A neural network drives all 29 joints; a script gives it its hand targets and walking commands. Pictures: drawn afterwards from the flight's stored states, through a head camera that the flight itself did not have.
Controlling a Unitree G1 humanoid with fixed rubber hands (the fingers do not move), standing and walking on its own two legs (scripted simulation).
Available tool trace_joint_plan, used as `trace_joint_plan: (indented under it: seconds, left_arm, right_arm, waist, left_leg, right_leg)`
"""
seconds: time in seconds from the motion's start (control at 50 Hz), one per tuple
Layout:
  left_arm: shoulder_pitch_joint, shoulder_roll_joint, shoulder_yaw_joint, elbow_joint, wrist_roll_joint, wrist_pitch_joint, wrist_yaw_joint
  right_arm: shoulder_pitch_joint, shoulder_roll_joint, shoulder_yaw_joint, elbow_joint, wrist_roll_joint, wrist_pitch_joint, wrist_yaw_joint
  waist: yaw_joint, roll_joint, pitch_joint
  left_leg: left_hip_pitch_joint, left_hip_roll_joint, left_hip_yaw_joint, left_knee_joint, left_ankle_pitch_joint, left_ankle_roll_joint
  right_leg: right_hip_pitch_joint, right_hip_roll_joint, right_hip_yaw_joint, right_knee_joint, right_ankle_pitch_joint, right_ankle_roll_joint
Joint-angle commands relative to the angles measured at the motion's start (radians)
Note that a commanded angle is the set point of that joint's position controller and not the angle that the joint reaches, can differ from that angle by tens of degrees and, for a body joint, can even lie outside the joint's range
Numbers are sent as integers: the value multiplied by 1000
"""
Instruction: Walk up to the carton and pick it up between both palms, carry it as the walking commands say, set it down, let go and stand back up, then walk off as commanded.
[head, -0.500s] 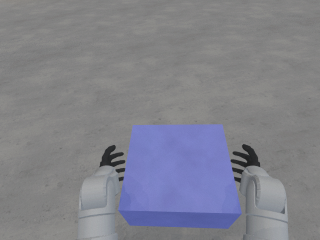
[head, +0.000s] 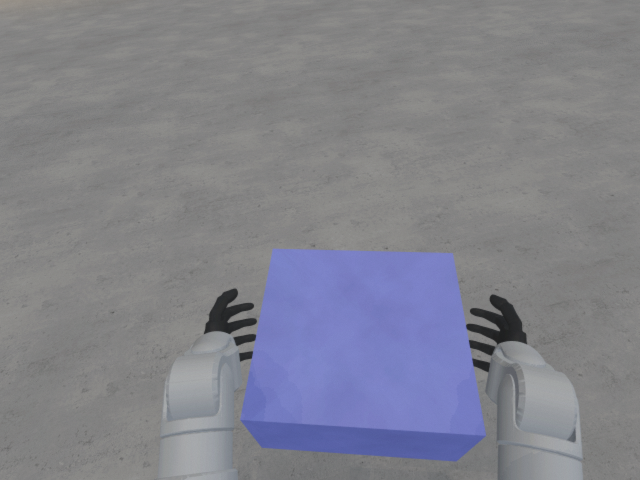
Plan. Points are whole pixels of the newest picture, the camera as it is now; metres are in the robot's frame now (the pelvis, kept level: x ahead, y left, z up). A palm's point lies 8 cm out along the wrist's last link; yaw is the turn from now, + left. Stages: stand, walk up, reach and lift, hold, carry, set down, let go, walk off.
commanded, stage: carry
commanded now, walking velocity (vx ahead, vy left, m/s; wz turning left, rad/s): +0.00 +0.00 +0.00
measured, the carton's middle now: (359, 348) +0.33 -0.02 -0.02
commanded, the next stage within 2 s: none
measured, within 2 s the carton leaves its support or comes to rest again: neither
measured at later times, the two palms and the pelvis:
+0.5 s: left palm (216, 359) +0.26 +0.15 +0.08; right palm (518, 368) +0.24 -0.19 +0.06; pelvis -0.01 -0.01 +0.00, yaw +0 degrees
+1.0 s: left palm (211, 392) +0.22 +0.16 +0.06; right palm (522, 398) +0.22 -0.19 +0.05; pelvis -0.04 -0.01 +0.00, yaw +0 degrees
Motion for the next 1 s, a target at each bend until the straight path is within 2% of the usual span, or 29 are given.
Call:
trace_joint_plan:
  seconds: [0.0,0.08,0.1,0.16,0.18,0.2,0.24,0.26,0.34,0.4,0.48,0.5,0.52,0.54,0.58,0.62,0.64,0.66,0.72,0.74,0.76,0.8,0.84,0.88,0.9,0.92,0.94,0.96,0.98]
  left_arm:
    - [-466,-866,-599,32,-329,-32,-315]
    - [-542,-916,-774,-233,-469,-1,-328]
    - [-501,-873,-602,34,-342,-24,-323]
    - [-565,-902,-804,-348,-476,-17,-317]
    - [-469,-821,-591,54,-313,-21,-319]
    - [-494,-843,-705,-149,-399,-20,-317]
    - [-418,-847,-581,113,-304,-58,-332]
    - [-444,-850,-669,-141,-380,-77,-332]
    - [-497,-837,-709,-231,-419,-51,-317]
    - [-427,-810,-633,-59,-325,-57,-312]
    - [-446,-806,-641,-59,-341,-73,-318]
    - [-412,-819,-606,27,-330,-72,-326]
    - [-497,-837,-714,-193,-406,-55,-321]
    - [-429,-815,-588,47,-316,-55,-323]
    - [-498,-834,-646,-140,-358,-92,-321]
    - [-410,-794,-576,55,-282,-109,-315]
    - [-475,-813,-588,-16,-312,-127,-312]
    - [-599,-868,-769,-359,-455,-101,-312]
    - [-449,-826,-647,-76,-375,-73,-309]
    - [-410,-770,-554,64,-290,-108,-305]
    - [-391,-775,-645,-109,-340,-114,-303]
    - [-439,-733,-553,14,-276,-116,-305]
    - [-498,-808,-683,-175,-384,-119,-314]
    - [-458,-757,-512,123,-263,-158,-315]
    - [-539,-782,-636,-113,-357,-151,-313]
    - [-553,-788,-627,-92,-367,-131,-314]
    - [-431,-747,-456,206,-227,-171,-315]
    - [-555,-811,-667,-164,-387,-168,-316]
    - [-531,-813,-651,-129,-372,-143,-314]
  right_arm:
    - [-586,791,673,-69,374,-29,340]
    - [-539,843,821,-228,448,11,337]
    - [-550,801,653,-2,351,-10,343]
    - [-523,819,827,-318,465,-14,339]
    - [-486,770,658,39,324,-16,338]
    - [-453,810,754,-104,395,-5,331]
    - [-496,763,647,10,294,-58,339]
    - [-507,794,756,-158,395,-57,335]
    - [-531,788,784,-236,443,-37,331]
    - [-424,766,690,-11,348,-34,340]
    - [-459,777,703,-67,356,-59,345]
    - [-513,720,693,-79,353,-62,342]
    - [-511,815,812,-179,439,-36,344]
    - [-510,750,681,-33,349,-50,346]
    - [-467,790,707,-40,370,-58,347]
    - [-463,724,634,33,316,-106,354]
    - [-549,764,665,-31,353,-124,350]
    - [-597,814,809,-315,464,-99,339]
    - [-515,732,720,-140,378,-63,334]
    - [-405,707,608,88,286,-90,336]
    - [-431,715,712,-125,354,-97,336]
    - [-405,705,616,66,271,-103,340]
    - [-487,754,742,-148,380,-109,336]
    - [-498,697,577,97,278,-159,342]
    - [-536,748,699,-84,368,-152,335]
    - [-584,740,726,-123,372,-127,340]
    - [-472,679,523,188,231,-167,339]
    - [-532,750,724,-143,385,-163,333]
    - [-562,741,723,-152,379,-145,335]
  waist:
    - [19,-66,-275]
    - [6,-43,-336]
    - [18,-46,-337]
    - [9,-6,-292]
    - [15,-31,-270]
    - [-8,-81,-262]
    - [13,-78,-297]
    - [10,-90,-296]
    - [12,-46,-216]
    - [10,1,-242]
    - [10,-53,-240]
    - [8,-83,-211]
    - [6,-37,-206]
    - [9,-9,-195]
    - [15,-38,-217]
    - [9,27,-156]
    - [15,37,-178]
    - [12,60,-189]
    - [21,-77,-242]
    - [16,-46,-274]
    - [15,-78,-260]
    - [20,38,-219]
    - [15,-4,-208]
    - [15,33,-129]
    - [9,11,-143]
    - [19,-33,-107]
    - [22,0,-173]
    - [12,-23,-159]
    - [21,-9,-180]
  left_leg:
    - [157,122,-72,-32,271,25]
    - [166,122,-78,-8,253,27]
    - [200,112,-54,4,272,20]
    - [187,101,-55,-2,229,19]
    - [180,108,-58,-7,208,11]
    - [202,104,-60,-17,154,14]
    - [149,113,-84,-21,210,34]
    - [174,106,-68,-15,213,22]
    - [156,92,-63,-38,155,2]
    - [182,116,-62,-45,162,13]
    - [164,115,-73,-31,203,26]
    - [184,98,-53,-42,136,13]
    - [174,107,-73,-45,103,16]
    - [158,103,-71,-56,39,19]
    - [111,119,-130,-124,-62,28]
    - [148,117,-117,-140,-137,28]
    - [113,120,-120,-142,-138,32]
    - [96,119,-117,-137,-112,22]
    - [149,105,-93,-103,-34,34]
    - [167,87,-61,-77,38,27]
    - [201,95,-65,-89,31,31]
    - [122,133,-125,-157,-35,40]
    - [175,133,-136,-144,-102,39]
    - [66,117,-125,-174,-290,34]
    - [11,116,-154,-186,-284,34]
    - [2,96,-123,-186,-317,25]
    - [51,102,-121,-177,-322,35]
    - [53,90,-96,-124,-197,19]
    - [87,92,-83,-107,-120,11]
  right_leg:
    - [81,-76,15,-66,175,-1]
    - [149,-88,57,-55,291,-25]
    - [137,-116,84,-69,397,-35]
    - [102,-95,74,-87,302,-27]
    - [81,-100,82,-103,283,-19]
    - [59,-98,86,-112,248,-28]
    - [175,-76,49,-76,280,-19]
    - [133,-81,55,-85,272,-25]
    - [65,-74,58,-108,157,-23]
    - [74,-82,56,-101,160,-31]
    - [106,-77,60,-93,232,-31]
    - [55,-82,76,-124,194,-30]
    - [59,-81,71,-147,132,-26]
    - [60,-81,82,-155,87,-28]
    - [89,-40,56,-101,-23,-33]
    - [1,-52,77,-143,-39,-30]
    - [56,-51,59,-130,-31,-19]
    - [73,-55,74,-132,-1,-34]
    - [76,-51,53,-150,10,-35]
    - [95,-74,82,-139,95,-41]
    - [40,-67,68,-126,78,-41]
    - [76,-49,52,-95,25,-28]
    - [18,-31,60,-107,-34,-32]
    - [0,-30,80,-147,-107,-37]
    - [58,-29,74,-129,-78,-35]
    - [0,-40,83,-151,-167,-34]
    - [-7,-37,114,-153,-150,-38]
    - [3,-52,103,-180,-132,-41]
    - [12,-68,97,-173,-60,-32]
